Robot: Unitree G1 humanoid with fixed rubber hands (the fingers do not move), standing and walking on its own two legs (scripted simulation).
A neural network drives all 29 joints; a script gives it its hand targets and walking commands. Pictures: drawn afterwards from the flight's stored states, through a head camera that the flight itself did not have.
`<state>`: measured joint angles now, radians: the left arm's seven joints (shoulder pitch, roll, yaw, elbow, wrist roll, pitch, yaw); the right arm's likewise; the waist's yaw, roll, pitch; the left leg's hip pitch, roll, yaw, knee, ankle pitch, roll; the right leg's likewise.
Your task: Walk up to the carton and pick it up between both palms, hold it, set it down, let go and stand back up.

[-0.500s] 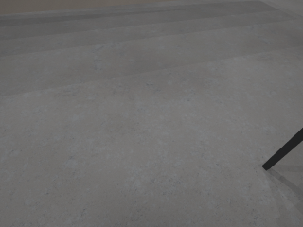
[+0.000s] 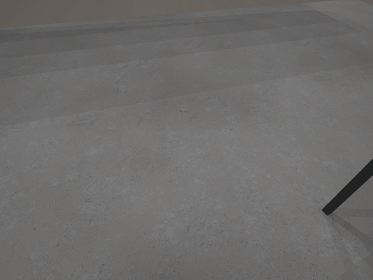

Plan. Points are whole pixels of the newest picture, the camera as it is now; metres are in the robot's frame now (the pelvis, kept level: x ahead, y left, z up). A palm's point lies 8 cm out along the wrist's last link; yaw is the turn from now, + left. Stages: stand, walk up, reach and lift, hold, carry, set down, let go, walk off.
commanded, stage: stand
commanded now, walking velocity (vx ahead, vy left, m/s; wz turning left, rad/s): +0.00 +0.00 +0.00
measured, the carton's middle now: out of the picture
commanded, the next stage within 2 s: walk up in 0.26 s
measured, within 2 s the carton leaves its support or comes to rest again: neither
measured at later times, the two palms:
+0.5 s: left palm out of the picture +0.05 +0.27 -0.13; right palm out of the picture +0.03 -0.29 -0.13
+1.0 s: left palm (124, 264) +0.21 +0.14 -0.12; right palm out of the picture -0.06 -0.43 -0.12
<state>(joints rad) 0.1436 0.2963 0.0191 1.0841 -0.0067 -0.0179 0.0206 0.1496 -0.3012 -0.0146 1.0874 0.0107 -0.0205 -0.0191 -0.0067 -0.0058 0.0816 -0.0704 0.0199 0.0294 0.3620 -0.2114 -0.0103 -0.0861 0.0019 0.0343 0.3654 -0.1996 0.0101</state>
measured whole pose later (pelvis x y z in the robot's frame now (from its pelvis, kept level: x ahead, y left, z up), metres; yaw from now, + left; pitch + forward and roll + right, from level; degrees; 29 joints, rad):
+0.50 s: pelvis -0.01 +0.00 +0.00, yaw -3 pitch -4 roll +0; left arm 0.18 0.29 0.05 1.03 0.03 0.02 -0.01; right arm 0.20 -0.31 -0.04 1.05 -0.02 -0.02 -0.03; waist 0.02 -0.01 0.07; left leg -0.11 0.03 0.07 0.40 -0.22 -0.01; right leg -0.17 0.02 0.07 0.43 -0.20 0.00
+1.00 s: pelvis -0.03 -0.09 -0.04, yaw -28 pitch -5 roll -1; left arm 0.19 0.38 0.09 0.61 0.05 0.11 -0.09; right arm 0.27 -0.46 -0.04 0.67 -0.02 -0.02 -0.06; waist 0.09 0.04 0.18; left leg -0.39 0.04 0.05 0.84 -0.42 0.03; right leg -0.40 0.12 0.04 0.77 -0.28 -0.06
